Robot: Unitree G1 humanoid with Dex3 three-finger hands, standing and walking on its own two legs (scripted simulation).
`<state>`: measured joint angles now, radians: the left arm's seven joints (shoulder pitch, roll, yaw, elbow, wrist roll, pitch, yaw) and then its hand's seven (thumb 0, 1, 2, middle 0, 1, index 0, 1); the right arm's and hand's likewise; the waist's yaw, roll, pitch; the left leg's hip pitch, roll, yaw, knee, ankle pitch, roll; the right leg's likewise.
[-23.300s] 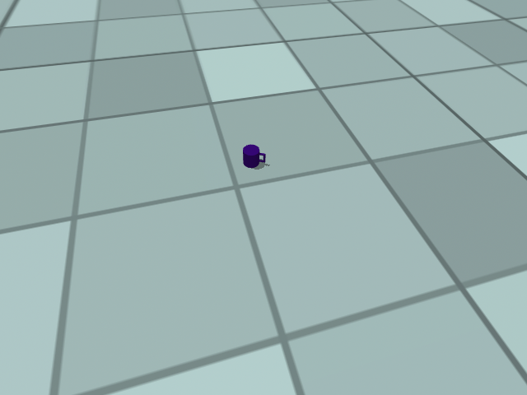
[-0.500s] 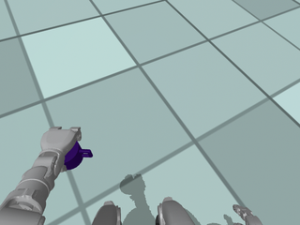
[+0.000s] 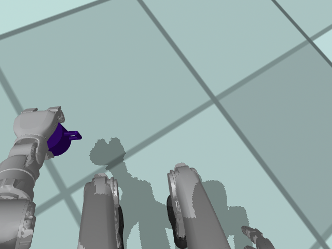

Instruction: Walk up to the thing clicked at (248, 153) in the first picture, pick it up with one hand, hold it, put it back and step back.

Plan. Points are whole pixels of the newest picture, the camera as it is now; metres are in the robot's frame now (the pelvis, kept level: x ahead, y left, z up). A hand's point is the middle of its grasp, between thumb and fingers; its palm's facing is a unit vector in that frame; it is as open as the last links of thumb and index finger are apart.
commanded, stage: crouch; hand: left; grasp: from above
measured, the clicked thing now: (56, 136) +0.42 +0.23 -0.19
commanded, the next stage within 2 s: lower in 0.88 s
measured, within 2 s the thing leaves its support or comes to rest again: rests again in 1.76 s
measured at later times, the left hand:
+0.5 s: hand (56, 140) +0.43 +0.26 -0.27, palm faces -0.48 -0.04 -0.88, open 11.2 cm
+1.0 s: hand (60, 142) +0.43 +0.26 -0.32, palm faces -0.47 -0.04 -0.88, open 11.2 cm
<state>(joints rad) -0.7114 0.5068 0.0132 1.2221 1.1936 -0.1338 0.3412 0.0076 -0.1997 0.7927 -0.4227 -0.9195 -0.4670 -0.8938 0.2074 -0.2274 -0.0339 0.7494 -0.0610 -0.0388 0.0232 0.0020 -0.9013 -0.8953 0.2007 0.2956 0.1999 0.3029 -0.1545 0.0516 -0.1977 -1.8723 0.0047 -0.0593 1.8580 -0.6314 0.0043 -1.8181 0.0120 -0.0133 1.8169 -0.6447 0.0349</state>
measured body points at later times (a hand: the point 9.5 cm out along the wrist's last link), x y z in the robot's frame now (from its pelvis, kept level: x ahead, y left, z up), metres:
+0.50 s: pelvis +0.00 +0.00 -0.08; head +0.24 +0.04 +0.29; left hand +0.45 +0.26 -0.22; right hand +0.07 -0.29 -0.20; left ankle +0.07 +0.12 -0.46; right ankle +0.07 -0.14 -0.46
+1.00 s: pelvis -0.01 -0.01 -0.14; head +0.23 +0.04 +0.24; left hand +0.45 +0.26 -0.27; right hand +0.02 -0.29 -0.25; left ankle +0.07 +0.12 -0.46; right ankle +0.07 -0.14 -0.46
